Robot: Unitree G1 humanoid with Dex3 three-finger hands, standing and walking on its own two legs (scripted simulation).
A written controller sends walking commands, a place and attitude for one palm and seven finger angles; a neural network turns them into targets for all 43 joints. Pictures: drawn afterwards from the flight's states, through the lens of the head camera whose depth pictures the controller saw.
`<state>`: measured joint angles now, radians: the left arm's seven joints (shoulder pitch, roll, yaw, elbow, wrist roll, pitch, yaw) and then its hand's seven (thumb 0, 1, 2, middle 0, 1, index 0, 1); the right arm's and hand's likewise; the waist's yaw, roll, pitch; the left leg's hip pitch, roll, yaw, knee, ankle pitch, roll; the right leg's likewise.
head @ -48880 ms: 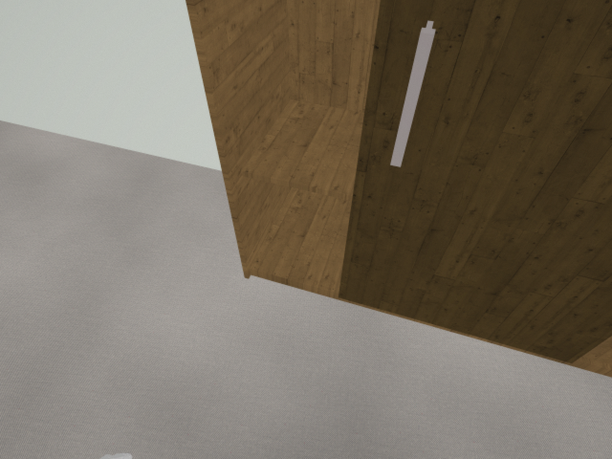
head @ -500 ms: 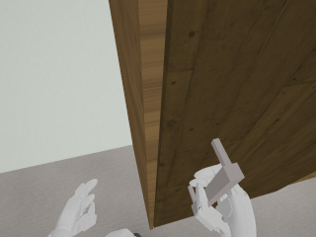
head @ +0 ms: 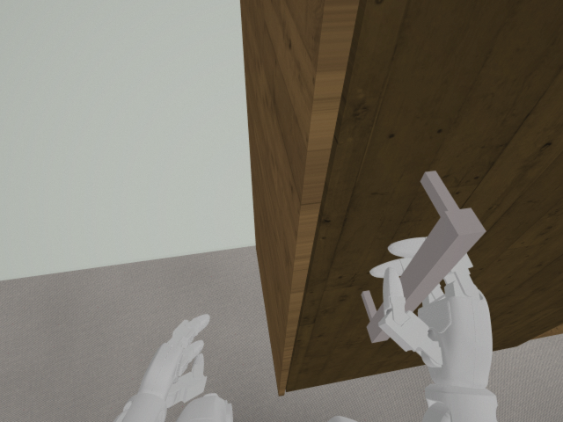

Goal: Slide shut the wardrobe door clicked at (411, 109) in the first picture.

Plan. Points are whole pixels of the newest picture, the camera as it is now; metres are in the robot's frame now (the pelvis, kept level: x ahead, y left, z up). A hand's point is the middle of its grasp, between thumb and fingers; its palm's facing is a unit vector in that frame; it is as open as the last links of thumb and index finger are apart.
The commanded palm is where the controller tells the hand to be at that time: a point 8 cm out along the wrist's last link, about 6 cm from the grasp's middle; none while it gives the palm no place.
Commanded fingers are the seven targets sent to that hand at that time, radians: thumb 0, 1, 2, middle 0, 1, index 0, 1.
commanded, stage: stop walking and hold the door there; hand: right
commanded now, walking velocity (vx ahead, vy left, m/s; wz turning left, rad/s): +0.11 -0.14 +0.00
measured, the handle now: (399, 274) +0.25 -0.14 +0.13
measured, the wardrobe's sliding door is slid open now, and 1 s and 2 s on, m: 0.00 0.00 0.00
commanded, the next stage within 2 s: none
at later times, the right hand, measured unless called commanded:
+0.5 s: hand (395, 313) +0.20 -0.12 +0.14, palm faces +0.20 +0.94 -0.26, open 6.0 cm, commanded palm +0.17 -0.16 +0.13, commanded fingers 0.00 -0.90 -0.90 0.45 1.40 0.45 1.40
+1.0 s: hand (396, 312) +0.20 -0.12 +0.14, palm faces +0.17 +0.96 -0.24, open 5.9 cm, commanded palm +0.17 -0.15 +0.13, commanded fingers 0.00 -0.90 -0.90 0.45 1.40 0.45 1.40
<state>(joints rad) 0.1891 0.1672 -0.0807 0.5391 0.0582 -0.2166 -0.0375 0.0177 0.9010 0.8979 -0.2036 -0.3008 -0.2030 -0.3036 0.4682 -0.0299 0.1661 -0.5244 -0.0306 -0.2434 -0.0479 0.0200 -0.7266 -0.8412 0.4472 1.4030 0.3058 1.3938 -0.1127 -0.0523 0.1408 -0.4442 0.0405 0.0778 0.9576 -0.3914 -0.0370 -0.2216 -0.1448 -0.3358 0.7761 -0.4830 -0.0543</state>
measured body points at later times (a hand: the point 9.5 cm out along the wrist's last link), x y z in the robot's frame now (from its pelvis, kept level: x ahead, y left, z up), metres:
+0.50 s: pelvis -0.10 +0.07 +0.02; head -0.13 +0.06 +0.47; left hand -0.04 +0.38 -0.05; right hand +0.19 -0.17 +0.16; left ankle -0.04 +0.17 -0.68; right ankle -0.08 -0.03 -0.71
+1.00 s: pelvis -0.11 +0.05 +0.02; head -0.12 +0.04 +0.47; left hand -0.04 +0.32 -0.07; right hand +0.19 -0.17 +0.15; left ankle -0.12 +0.16 -0.69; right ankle -0.03 -0.05 -0.71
